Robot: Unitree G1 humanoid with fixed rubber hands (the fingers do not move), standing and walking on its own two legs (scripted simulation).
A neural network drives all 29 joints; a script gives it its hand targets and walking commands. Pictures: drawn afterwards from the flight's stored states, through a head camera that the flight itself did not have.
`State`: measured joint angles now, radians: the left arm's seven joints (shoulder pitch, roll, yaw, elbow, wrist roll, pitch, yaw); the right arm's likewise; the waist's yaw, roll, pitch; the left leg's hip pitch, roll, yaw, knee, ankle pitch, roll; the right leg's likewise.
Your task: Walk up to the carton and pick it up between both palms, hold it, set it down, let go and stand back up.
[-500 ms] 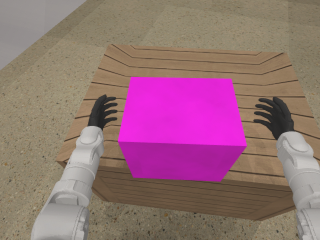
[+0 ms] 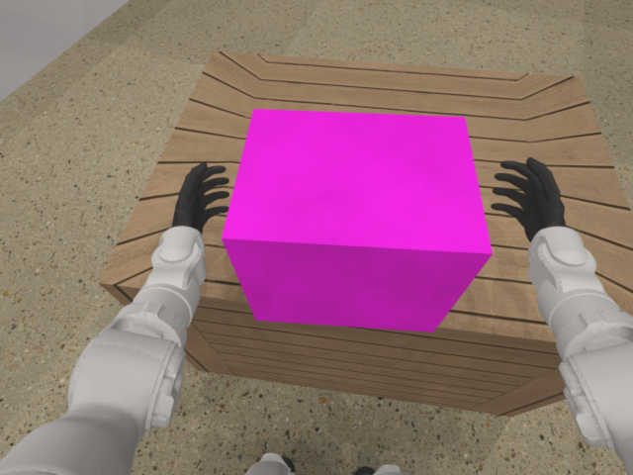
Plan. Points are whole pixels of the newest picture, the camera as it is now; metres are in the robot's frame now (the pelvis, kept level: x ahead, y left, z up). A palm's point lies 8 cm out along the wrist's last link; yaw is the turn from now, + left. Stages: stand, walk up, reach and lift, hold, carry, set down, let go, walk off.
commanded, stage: reach and lift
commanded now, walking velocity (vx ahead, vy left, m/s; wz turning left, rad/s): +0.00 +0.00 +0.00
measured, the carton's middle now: (349, 228) +0.44 +0.00 +0.00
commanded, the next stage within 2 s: none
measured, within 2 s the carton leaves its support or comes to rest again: neither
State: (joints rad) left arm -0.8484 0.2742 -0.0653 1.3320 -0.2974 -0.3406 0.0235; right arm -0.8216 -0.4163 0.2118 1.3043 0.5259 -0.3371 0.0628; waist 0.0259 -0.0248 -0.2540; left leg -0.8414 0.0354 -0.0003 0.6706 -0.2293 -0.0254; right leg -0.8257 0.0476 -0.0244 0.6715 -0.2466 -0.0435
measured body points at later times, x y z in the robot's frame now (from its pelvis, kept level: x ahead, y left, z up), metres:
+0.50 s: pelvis +0.01 +0.01 +0.01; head +0.09 +0.01 +0.45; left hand +0.44 +0.19 +0.03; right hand +0.44 -0.21 +0.05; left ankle +0.03 +0.14 -0.71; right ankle +0.03 -0.09 -0.71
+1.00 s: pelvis +0.01 +0.01 +0.01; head +0.08 +0.01 +0.45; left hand +0.43 +0.19 +0.03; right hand +0.44 -0.19 +0.04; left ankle +0.03 +0.14 -0.71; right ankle +0.03 -0.09 -0.71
